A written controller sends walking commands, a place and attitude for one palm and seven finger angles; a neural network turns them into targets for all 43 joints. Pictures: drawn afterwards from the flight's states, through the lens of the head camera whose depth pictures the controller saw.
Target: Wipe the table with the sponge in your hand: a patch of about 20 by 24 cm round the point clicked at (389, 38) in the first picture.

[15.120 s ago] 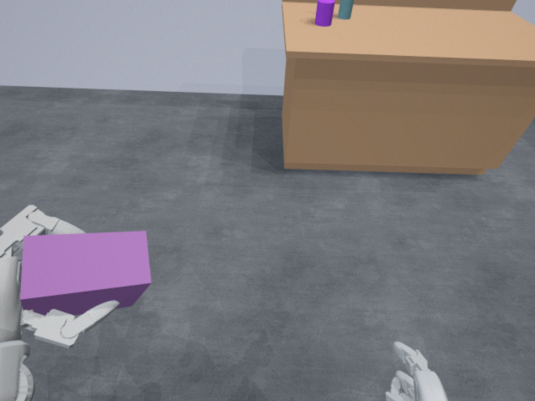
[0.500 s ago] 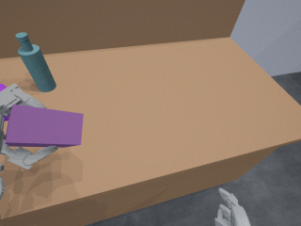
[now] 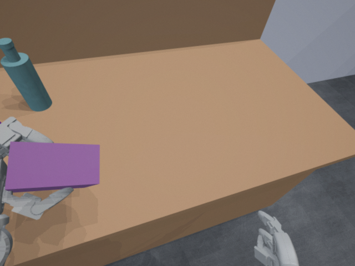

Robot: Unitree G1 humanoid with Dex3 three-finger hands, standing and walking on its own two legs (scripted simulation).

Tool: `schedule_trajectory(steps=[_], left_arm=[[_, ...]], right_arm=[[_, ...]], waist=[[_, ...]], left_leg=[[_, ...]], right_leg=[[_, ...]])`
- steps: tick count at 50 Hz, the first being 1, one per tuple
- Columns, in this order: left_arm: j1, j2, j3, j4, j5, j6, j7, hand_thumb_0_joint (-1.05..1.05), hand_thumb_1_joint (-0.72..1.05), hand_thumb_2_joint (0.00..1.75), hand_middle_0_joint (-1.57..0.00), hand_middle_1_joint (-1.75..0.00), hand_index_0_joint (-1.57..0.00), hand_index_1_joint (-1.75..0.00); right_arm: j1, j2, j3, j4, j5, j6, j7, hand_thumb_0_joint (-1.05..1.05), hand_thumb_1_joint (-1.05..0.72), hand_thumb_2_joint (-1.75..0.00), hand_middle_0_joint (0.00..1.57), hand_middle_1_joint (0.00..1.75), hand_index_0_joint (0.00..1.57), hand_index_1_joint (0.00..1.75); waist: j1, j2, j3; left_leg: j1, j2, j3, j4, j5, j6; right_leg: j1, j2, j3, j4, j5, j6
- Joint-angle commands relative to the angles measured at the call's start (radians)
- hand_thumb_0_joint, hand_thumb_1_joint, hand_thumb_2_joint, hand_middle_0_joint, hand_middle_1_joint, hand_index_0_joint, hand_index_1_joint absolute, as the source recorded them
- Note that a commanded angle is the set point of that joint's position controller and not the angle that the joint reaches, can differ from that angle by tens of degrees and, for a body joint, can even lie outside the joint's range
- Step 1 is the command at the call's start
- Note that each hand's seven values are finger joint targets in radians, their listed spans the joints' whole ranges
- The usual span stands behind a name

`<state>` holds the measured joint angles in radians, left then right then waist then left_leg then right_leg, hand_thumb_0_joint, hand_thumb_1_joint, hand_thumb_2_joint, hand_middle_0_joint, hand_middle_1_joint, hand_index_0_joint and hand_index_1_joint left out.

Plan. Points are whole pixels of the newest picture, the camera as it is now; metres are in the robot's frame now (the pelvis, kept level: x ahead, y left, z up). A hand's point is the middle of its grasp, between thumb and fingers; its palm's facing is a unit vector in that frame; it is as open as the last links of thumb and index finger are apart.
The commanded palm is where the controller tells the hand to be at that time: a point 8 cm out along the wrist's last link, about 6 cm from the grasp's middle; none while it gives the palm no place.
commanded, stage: come to a stop and stand still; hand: left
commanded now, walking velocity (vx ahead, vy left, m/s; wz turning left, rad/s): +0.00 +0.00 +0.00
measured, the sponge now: (67, 168) +0.23 +0.22 +0.14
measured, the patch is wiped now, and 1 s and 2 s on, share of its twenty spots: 0.00 0.00 0.00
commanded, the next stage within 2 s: look again from close up in 0.68 s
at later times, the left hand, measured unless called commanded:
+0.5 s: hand (15, 182) +0.19 +0.27 +0.16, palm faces +0.45 -0.83 -0.32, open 10.3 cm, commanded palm +0.14 +0.29 +0.17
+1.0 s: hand (30, 181) +0.20 +0.26 +0.15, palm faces +0.38 -0.85 -0.37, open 10.3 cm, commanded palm +0.15 +0.29 +0.17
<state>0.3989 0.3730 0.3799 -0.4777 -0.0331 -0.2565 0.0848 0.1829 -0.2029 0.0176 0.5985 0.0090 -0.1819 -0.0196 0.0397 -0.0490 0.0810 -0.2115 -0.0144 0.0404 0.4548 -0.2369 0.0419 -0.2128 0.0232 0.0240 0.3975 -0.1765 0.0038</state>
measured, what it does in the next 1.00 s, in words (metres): stands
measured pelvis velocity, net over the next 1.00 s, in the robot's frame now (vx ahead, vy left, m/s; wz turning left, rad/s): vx -0.01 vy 0.01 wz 0.00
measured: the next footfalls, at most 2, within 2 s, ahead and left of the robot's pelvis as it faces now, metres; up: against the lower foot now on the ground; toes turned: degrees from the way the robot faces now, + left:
none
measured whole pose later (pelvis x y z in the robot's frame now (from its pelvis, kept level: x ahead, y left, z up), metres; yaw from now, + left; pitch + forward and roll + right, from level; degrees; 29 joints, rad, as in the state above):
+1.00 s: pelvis -0.01 +0.01 +0.00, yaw +0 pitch -1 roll -1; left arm 0.42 0.36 0.35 -0.45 -0.02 -0.24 0.09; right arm 0.20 -0.20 0.02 0.59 0.01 -0.17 -0.03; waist 0.03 -0.04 0.07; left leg -0.21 -0.02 0.04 0.45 -0.22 0.05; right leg -0.21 0.01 0.02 0.38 -0.15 0.02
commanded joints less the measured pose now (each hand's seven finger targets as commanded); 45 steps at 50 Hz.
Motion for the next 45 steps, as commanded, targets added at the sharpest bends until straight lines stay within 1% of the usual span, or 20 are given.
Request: schedule_trajectory(steps=[1,2,3,4,6,8,10,12,14,15,19,25,29,30,34,35,39,40,44,45], left_arm=[[-1.100,0.961,0.641,-0.492,0.158,-0.161,0.014,0.00,0.10,1.30,-1.20,-1.60,-1.20,-1.60],[-0.473,0.288,0.232,0.148,0.035,-0.111,-0.030,0.00,0.10,1.30,-1.20,-1.60,-1.20,-1.60],[-0.214,0.178,0.135,0.126,0.003,-0.088,-0.040,0.00,0.10,1.30,-1.20,-1.60,-1.20,-1.60],[-0.130,0.068,0.048,0.026,-0.035,-0.078,-0.040,0.00,0.10,1.30,-1.20,-1.60,-1.20,-1.60],[-0.084,0.129,0.048,-0.174,-0.026,-0.084,-0.025,0.00,0.10,1.30,-1.20,-1.60,-1.20,-1.60],[-0.015,0.148,0.062,-0.196,-0.029,-0.072,-0.010,0.00,0.10,1.30,-1.20,-1.60,-1.20,-1.60],[-0.005,0.163,0.095,-0.179,-0.034,-0.065,0.002,0.00,0.10,1.30,-1.20,-1.60,-1.20,-1.60],[-0.036,0.204,0.142,-0.167,-0.038,-0.066,0.011,0.00,0.10,1.30,-1.20,-1.60,-1.20,-1.60],[-0.111,0.243,0.180,-0.194,-0.038,-0.072,0.020,0.00,0.10,1.30,-1.20,-1.60,-1.20,-1.60],[-0.119,0.205,0.148,-0.146,-0.040,-0.076,0.015,0.00,0.10,1.30,-1.20,-1.60,-1.20,-1.60],[-0.201,0.181,0.096,-0.209,-0.024,-0.088,0.016,0.00,0.10,1.30,-1.20,-1.60,-1.20,-1.60],[-0.168,0.114,0.027,-0.162,-0.003,-0.086,0.022,0.00,0.10,1.30,-1.20,-1.60,-1.20,-1.60],[-0.130,0.169,0.092,-0.170,0.003,-0.082,0.028,0.00,0.10,1.30,-1.20,-1.60,-1.20,-1.60],[-0.112,0.137,0.068,-0.136,-0.004,-0.083,0.022,0.00,0.10,1.30,-1.20,-1.60,-1.20,-1.60],[-0.096,0.179,0.110,-0.194,-0.006,-0.083,0.020,0.00,0.10,1.30,-1.20,-1.60,-1.20,-1.60],[-0.079,0.150,0.086,-0.170,-0.010,-0.083,0.014,0.00,0.10,1.30,-1.20,-1.60,-1.20,-1.60],[-0.057,0.184,0.119,-0.212,-0.012,-0.071,0.018,0.00,0.10,1.30,-1.20,-1.60,-1.20,-1.60],[-0.050,0.143,0.078,-0.186,-0.018,-0.069,0.012,0.00,0.10,1.30,-1.20,-1.60,-1.20,-1.60],[-0.073,0.173,0.101,-0.210,-0.009,-0.058,0.021,0.00,0.10,1.30,-1.20,-1.60,-1.20,-1.60],[-0.069,0.132,0.064,-0.175,-0.014,-0.057,0.015,0.00,0.10,1.30,-1.20,-1.60,-1.20,-1.60]], right_arm=[[0.051,-0.175,-0.049,-0.136,-0.073,-0.079,0.006,0.00,-0.90,-0.90,0.20,0.30,0.20,0.30],[-0.057,-0.024,-0.016,-0.095,-0.019,-0.073,0.003,0.00,-0.90,-0.90,0.20,0.30,0.20,0.30],[0.003,-0.121,-0.077,-0.149,-0.006,-0.086,0.004,0.00,-0.90,-0.90,0.20,0.30,0.20,0.30],[-0.029,-0.113,-0.076,-0.159,0.015,-0.078,0.027,0.00,-0.90,-0.90,0.20,0.30,0.20,0.30],[-0.034,-0.127,-0.073,-0.185,0.007,-0.060,0.045,0.00,-0.90,-0.90,0.20,0.30,0.20,0.30],[-0.046,-0.125,-0.066,-0.193,0.009,-0.054,0.046,0.00,-0.90,-0.90,0.20,0.30,0.20,0.30],[-0.063,-0.119,-0.056,-0.195,0.013,-0.047,0.033,0.00,-0.90,-0.90,0.20,0.30,0.20,0.30],[-0.062,-0.118,-0.056,-0.194,0.013,-0.044,0.011,0.00,-0.90,-0.90,0.20,0.30,0.20,0.30],[-0.082,-0.119,-0.050,-0.190,0.017,-0.043,-0.006,0.00,-0.90,-0.90,0.20,0.30,0.20,0.30],[-0.075,-0.112,-0.045,-0.185,0.013,-0.041,-0.014,0.00,-0.90,-0.90,0.20,0.30,0.20,0.30],[-0.085,-0.112,-0.043,-0.179,0.018,-0.061,-0.019,0.00,-0.90,-0.90,0.20,0.30,0.20,0.30],[-0.063,-0.116,-0.043,-0.158,0.009,-0.070,-0.009,0.00,-0.90,-0.90,0.20,0.30,0.20,0.30],[-0.073,-0.118,-0.049,-0.158,0.011,-0.066,-0.007,0.00,-0.90,-0.90,0.20,0.30,0.20,0.30],[-0.060,-0.114,-0.044,-0.157,0.005,-0.057,-0.007,0.00,-0.90,-0.90,0.20,0.30,0.20,0.30],[-0.074,-0.117,-0.048,-0.166,0.010,-0.058,-0.007,0.00,-0.90,-0.90,0.20,0.30,0.20,0.30],[-0.065,-0.112,-0.043,-0.166,0.004,-0.052,-0.008,0.00,-0.90,-0.90,0.20,0.30,0.20,0.30],[-0.073,-0.114,-0.048,-0.170,0.009,-0.053,-0.011,0.00,-0.90,-0.90,0.20,0.30,0.20,0.30],[-0.062,-0.115,-0.045,-0.167,0.003,-0.047,-0.011,0.00,-0.90,-0.90,0.20,0.30,0.20,0.30],[-0.076,-0.120,-0.049,-0.165,0.009,-0.046,-0.016,0.00,-0.90,-0.90,0.20,0.30,0.20,0.30],[-0.066,-0.117,-0.045,-0.162,0.004,-0.041,-0.016,0.00,-0.90,-0.90,0.20,0.30,0.20,0.30]], waist=[[0.004,0.130,-0.101],[-0.012,0.103,-0.278],[0.013,0.192,-0.276],[-0.005,0.296,-0.322],[-0.002,0.210,-0.281],[0.002,0.081,-0.234],[-0.002,0.046,-0.202],[-0.004,0.024,-0.178],[-0.011,0.081,-0.166],[-0.011,0.097,-0.151],[-0.014,0.163,-0.149],[-0.012,0.121,-0.133],[-0.011,0.119,-0.129],[-0.013,0.113,-0.134],[-0.014,0.137,-0.158],[-0.014,0.126,-0.162],[-0.014,0.108,-0.191],[-0.015,0.102,-0.187],[-0.016,0.123,-0.173],[-0.016,0.111,-0.167]], left_leg=[[-0.090,0.100,-0.061,0.019,0.244,-0.008],[0.057,0.061,-0.087,-0.050,0.298,-0.013],[0.130,0.077,-0.064,-0.019,0.328,-0.033],[0.185,0.086,-0.048,-0.017,0.405,-0.040],[0.080,0.118,-0.088,-0.044,0.426,-0.035],[-0.015,0.118,-0.097,-0.074,0.304,-0.030],[-0.058,0.121,-0.101,-0.103,0.211,-0.027],[-0.072,0.115,-0.104,-0.111,0.117,-0.027],[-0.059,0.103,-0.104,-0.122,0.058,-0.027],[-0.080,0.104,-0.111,-0.129,0.009,-0.021],[-0.049,0.098,-0.111,-0.139,-0.071,-0.018],[-0.089,0.093,-0.123,-0.162,-0.131,-0.016],[-0.085,0.089,-0.112,-0.153,-0.095,-0.024],[-0.094,0.084,-0.111,-0.152,-0.091,-0.022],[-0.053,0.080,-0.106,-0.140,-0.008,-0.034],[-0.069,0.082,-0.104,-0.146,-0.007,-0.030],[-0.018,0.079,-0.095,-0.118,0.073,-0.035],[-0.024,0.076,-0.092,-0.118,0.076,-0.032],[-0.015,0.081,-0.092,-0.127,0.055,-0.037],[-0.027,0.080,-0.091,-0.132,0.037,-0.032]], right_leg=[[-0.031,-0.063,0.076,-0.034,0.151,-0.025],[0.004,-0.096,0.067,0.009,0.143,-0.063],[0.043,-0.083,0.159,-0.003,0.236,-0.069],[0.059,-0.080,0.094,0.049,0.247,-0.060],[0.113,-0.071,0.055,0.073,0.218,-0.040],[0.141,-0.065,0.047,0.069,0.189,-0.025],[0.132,-0.065,0.020,0.070,0.144,-0.016],[0.123,-0.072,0.040,0.048,0.125,-0.014],[0.099,-0.072,0.052,0.033,0.096,-0.017],[0.095,-0.080,0.046,0.018,0.067,-0.018],[0.078,-0.071,0.064,0.003,0.022,-0.024],[0.090,-0.056,0.047,-0.017,-0.022,-0.018],[0.096,-0.054,0.057,-0.027,0.016,-0.019],[0.101,-0.055,0.048,-0.036,0.014,-0.017],[0.107,-0.052,0.050,-0.029,0.079,-0.020],[0.121,-0.050,0.034,-0.029,0.084,-0.016],[0.126,-0.056,0.047,-0.028,0.153,-0.017],[0.123,-0.057,0.042,-0.038,0.151,-0.016],[0.105,-0.057,0.054,-0.039,0.132,-0.017],[0.104,-0.055,0.046,-0.048,0.114,-0.015]])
